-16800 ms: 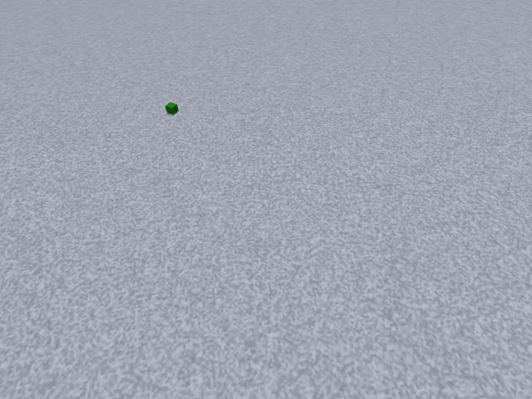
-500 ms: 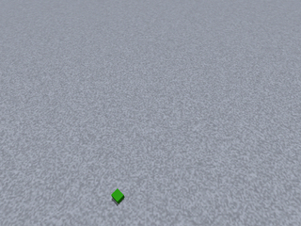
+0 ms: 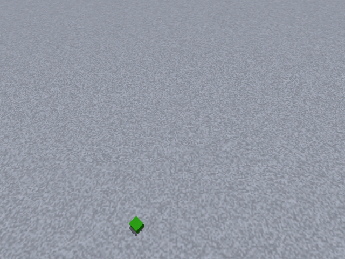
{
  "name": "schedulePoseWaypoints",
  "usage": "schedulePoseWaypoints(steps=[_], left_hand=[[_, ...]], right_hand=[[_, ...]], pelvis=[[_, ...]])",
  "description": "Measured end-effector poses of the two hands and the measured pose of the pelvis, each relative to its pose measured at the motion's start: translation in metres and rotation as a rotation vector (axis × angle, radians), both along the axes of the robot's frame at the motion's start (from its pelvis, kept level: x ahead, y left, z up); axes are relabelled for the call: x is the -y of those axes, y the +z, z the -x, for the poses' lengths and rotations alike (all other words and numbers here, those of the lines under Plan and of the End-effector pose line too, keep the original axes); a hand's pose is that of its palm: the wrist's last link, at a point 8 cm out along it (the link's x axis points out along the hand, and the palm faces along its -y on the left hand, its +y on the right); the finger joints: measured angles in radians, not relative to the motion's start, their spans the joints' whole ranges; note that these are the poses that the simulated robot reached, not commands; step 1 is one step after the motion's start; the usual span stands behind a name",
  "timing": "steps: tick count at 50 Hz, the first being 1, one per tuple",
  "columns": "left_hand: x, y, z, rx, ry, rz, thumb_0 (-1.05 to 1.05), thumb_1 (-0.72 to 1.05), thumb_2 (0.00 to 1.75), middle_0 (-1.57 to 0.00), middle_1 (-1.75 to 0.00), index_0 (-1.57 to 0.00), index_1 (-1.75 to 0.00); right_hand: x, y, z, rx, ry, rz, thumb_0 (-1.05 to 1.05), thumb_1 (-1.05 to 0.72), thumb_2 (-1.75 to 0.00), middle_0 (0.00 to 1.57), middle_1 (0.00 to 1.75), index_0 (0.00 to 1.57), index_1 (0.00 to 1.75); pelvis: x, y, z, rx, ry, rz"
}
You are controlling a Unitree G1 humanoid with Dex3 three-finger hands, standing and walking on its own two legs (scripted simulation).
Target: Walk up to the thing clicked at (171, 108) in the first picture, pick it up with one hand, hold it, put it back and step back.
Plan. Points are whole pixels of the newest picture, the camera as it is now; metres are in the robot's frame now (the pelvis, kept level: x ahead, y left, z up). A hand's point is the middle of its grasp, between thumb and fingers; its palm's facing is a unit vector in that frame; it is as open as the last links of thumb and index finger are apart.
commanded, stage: walk up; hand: left
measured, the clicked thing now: (136, 224) +0.43 +0.23 -0.75
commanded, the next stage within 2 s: none
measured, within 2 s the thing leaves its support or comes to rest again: neither
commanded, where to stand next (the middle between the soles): +0.05 +0.00 m, yaw -1 degrees
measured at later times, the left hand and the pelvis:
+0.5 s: hand out of the picture -0.01 +0.25 -0.14, palm faces -0.01 -0.84 -0.55, open 7.4 cm; pelvis -0.02 -0.05 -0.02, yaw +0 degrees
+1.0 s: hand out of the picture +0.07 +0.36 -0.17, palm faces -0.09 -0.89 -0.44, open 7.4 cm; pelvis -0.02 +0.06 -0.03, yaw -3 degrees
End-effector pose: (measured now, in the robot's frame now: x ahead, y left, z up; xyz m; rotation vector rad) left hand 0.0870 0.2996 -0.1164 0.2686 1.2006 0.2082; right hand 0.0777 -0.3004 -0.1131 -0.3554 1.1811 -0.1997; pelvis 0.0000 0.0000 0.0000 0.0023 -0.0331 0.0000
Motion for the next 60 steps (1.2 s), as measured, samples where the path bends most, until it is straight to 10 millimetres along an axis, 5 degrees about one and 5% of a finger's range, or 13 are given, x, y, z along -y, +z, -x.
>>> schedulePoseWaypoints(steps=[5, 12, 15, 19, 24, 30, 36, 40, 47, 54, 60], left_hand=[[-0.006, -0.007, 0.003, -0.011, -0.001, -0.023, 0.01, 0.9, 0.9, -0.2, -0.3, -0.21, -0.3], [0.015, -0.008, 0.024, -0.024, -0.013, -0.058, 0.0, 0.9, 0.9, -0.2, -0.3, -0.2, -0.3], [0.032, -0.015, 0.042, -0.013, -0.033, -0.099, 0.0, 0.9, 0.9, -0.2, -0.3, -0.2, -0.3], [0.044, -0.003, 0.079, -0.069, -0.022, -0.15, 0.0, 0.9, 0.9, -0.2, -0.3, -0.21, -0.3], [0.026, 0.02, 0.104, -0.098, 0.018, -0.238, 0.01, 0.89, 0.9, -0.21, -0.3, -0.21, -0.3], [-0.02, 0.034, 0.109, -0.104, 0.017, -0.329, 0.01, 0.89, 0.9, -0.21, -0.3, -0.21, -0.3], [-0.08, 0.016, 0.099, -0.112, -0.006, -0.352, 0.0, 0.89, 0.9, -0.2, -0.3, -0.21, -0.3], [-0.102, 0.004, 0.079, -0.098, -0.008, -0.321, 0.01, 0.9, 0.9, -0.2, -0.3, -0.21, -0.3], [-0.104, -0.005, 0.037, -0.041, -0.093, -0.189, 0.01, 0.9, 0.9, -0.2, -0.3, -0.21, -0.3], [-0.092, -0.036, 0.016, 0.001, -0.129, -0.067, 0.0, 0.9, 0.9, -0.2, -0.3, -0.21, -0.3], [-0.058, -0.056, 0.028, -0.033, -0.143, 0.01, 0.0, 0.9, 0.9, -0.2, -0.3, -0.2, -0.3]], right_hand=[[0.017, -0.001, 0.011, 0.0, -0.002, 0.058, 0.01, -0.9, -0.9, 0.2, 0.3, 0.2, 0.3], [0.074, 0.001, 0.028, -0.016, 0.018, 0.128, 0.01, -0.89, -0.9, 0.21, 0.3, 0.21, 0.3], [0.1, -0.011, 0.027, -0.014, 0.029, 0.111, 0.01, -0.9, -0.9, 0.2, 0.3, 0.2, 0.3], [0.106, -0.017, 0.023, -0.014, 0.011, 0.069, 0.01, -0.9, -0.9, 0.2, 0.3, 0.2, 0.3], [0.093, -0.027, 0.012, -0.002, 0.018, -0.004, 0.01, -0.9, -0.9, 0.2, 0.3, 0.2, 0.3], [0.056, -0.041, -0.011, 0.001, 0.056, -0.052, 0.01, -0.9, -0.9, 0.2, 0.3, 0.2, 0.3], [0.007, -0.045, -0.047, 0.048, 0.103, -0.04, 0.01, -0.9, -0.9, 0.2, 0.3, 0.2, 0.3], [-0.029, -0.032, -0.052, 0.097, 0.116, -0.045, 0.01, -0.9, -0.9, 0.2, 0.3, 0.2, 0.3], [-0.057, -0.003, -0.01, 0.109, 0.005, -0.003, 0.01, -0.9, -0.9, 0.2, 0.3, 0.2, 0.3], [-0.02, 0.035, 0.065, 0.051, -0.113, 0.225, 0.01, -0.89, -0.89, 0.21, 0.3, 0.21, 0.3], [0.012, 0.058, 0.112, 0.005, -0.148, 0.3, 0.01, -0.9, -0.9, 0.2, 0.3, 0.2, 0.3]], pelvis=[[0.01, -0.009, 0.015, -0.006, 0.003, -0.014], [0.046, -0.017, 0.029, -0.037, -0.015, 0.0], [0.062, -0.031, 0.03, -0.009, -0.023, 0.032], [0.064, -0.027, 0.021, 0.004, -0.021, 0.029], [0.057, -0.024, 0.015, 0.019, -0.007, 0.016], [0.034, -0.031, 0.015, 0.011, -0.002, 0.025], [-0.011, -0.048, 0.014, -0.004, 0.013, 0.02], [-0.039, -0.042, 0.019, 0.016, 0.01, 0.029], [-0.059, -0.025, 0.016, 0.011, -0.02, 0.008], [-0.055, -0.027, 0.022, 0.045, -0.08, -0.005], [-0.042, -0.025, 0.048, 0.055, -0.106, 0.015]])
